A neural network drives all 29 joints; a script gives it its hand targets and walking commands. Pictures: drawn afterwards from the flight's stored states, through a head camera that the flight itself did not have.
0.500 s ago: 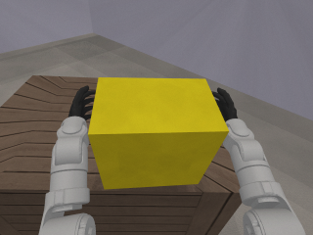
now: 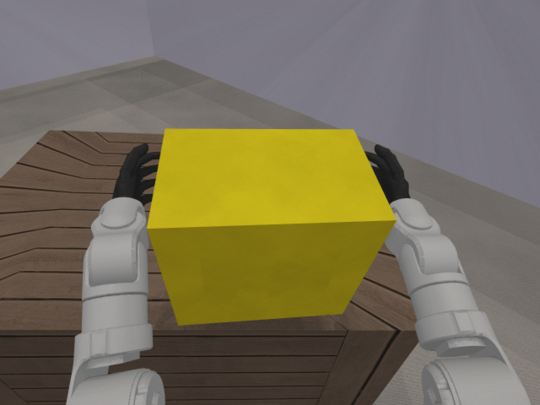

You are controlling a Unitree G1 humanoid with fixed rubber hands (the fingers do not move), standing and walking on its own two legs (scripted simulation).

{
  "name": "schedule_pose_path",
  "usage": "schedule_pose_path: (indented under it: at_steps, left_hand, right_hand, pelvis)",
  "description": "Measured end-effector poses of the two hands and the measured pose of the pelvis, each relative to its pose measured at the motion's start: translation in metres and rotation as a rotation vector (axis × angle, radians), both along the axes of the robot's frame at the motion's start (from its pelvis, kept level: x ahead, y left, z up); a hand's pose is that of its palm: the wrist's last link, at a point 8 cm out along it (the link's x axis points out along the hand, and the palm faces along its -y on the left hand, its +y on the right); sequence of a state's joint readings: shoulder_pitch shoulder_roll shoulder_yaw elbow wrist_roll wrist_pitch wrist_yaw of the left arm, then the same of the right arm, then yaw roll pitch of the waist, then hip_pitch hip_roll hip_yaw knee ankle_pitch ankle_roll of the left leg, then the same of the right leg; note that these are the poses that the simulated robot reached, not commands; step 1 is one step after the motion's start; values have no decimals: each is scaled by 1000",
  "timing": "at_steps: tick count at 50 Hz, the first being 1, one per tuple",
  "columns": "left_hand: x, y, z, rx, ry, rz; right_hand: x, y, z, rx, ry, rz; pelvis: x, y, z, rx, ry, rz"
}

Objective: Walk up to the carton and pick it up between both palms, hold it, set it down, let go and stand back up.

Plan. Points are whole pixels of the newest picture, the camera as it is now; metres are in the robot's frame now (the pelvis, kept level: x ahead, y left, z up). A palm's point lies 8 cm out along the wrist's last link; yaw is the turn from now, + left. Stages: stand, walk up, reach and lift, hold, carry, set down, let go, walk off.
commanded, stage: reach and lift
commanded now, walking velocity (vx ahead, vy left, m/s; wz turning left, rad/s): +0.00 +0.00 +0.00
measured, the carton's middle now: (262, 230) +0.37 +0.00 +0.11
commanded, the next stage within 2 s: hold in 0.10 s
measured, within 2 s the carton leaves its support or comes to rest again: neither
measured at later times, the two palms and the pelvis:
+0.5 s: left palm (117, 193) +0.35 +0.19 +0.20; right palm (389, 183) +0.36 -0.18 +0.21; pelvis +0.00 +0.00 +0.00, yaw +0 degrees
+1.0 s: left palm (119, 193) +0.35 +0.19 +0.20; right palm (391, 181) +0.36 -0.18 +0.21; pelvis +0.00 +0.00 +0.00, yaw +0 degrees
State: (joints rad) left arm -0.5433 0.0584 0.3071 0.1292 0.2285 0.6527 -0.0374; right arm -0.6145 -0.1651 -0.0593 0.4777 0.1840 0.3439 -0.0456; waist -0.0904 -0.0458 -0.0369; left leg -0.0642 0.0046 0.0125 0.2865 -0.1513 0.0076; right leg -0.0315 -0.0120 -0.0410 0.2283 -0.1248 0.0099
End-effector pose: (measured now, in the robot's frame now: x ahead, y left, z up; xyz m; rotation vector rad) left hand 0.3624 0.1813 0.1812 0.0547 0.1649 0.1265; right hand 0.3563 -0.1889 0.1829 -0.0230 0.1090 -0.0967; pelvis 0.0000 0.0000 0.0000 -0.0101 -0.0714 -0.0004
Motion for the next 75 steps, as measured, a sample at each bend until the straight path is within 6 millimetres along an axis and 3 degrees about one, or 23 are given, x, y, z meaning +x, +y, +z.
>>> schedule_pose_path:
  at_steps: [30,75]
  left_hand:
    - [-9,11,21,-22,-2,29]
    - [-9,12,22,-21,1,27]
  right_hand:
    - [3,11,29,7,-2,25]
    - [3,11,30,12,0,23]
  pelvis:
    - [-4,-1,0,1,-5,4]
    - [-2,-1,0,0,-7,6]
